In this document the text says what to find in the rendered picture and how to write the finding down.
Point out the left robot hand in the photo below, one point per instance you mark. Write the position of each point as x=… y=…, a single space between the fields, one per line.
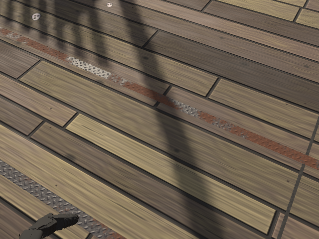
x=48 y=224

